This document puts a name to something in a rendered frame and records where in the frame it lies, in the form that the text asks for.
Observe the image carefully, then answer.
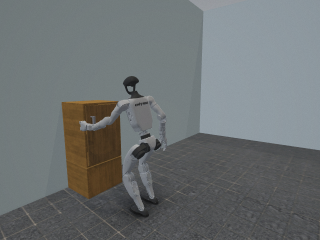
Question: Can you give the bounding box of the cupboard door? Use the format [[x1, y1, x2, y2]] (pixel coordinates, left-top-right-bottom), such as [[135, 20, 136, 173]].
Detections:
[[85, 103, 121, 166]]

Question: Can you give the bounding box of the robot right forearm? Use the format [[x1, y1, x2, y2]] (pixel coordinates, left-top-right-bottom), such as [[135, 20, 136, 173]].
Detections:
[[158, 117, 167, 137]]

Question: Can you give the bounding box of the robot right thigh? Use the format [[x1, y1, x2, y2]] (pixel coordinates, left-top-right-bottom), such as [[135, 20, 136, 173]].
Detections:
[[138, 138, 161, 173]]

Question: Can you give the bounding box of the robot right hand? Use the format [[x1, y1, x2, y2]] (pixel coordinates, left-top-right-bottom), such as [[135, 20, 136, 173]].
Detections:
[[159, 136, 167, 152]]

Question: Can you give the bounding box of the handle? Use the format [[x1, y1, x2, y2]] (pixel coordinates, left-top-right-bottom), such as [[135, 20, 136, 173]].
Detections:
[[90, 116, 96, 125]]

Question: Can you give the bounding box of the robot left forearm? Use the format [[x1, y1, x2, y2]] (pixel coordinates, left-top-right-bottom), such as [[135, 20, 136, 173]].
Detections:
[[85, 117, 110, 131]]

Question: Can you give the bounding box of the robot left hand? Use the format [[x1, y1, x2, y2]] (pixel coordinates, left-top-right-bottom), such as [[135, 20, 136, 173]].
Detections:
[[79, 121, 88, 131]]

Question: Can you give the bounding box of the right robot foot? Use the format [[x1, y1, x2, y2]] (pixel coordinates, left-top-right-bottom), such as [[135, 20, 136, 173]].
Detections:
[[141, 195, 159, 205]]

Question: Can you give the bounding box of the right robot upper arm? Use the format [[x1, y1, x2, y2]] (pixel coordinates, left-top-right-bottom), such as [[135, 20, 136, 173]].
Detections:
[[145, 96, 166, 121]]

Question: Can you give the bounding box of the left robot upper arm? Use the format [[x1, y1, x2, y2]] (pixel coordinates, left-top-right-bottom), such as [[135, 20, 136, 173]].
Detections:
[[107, 99, 130, 125]]

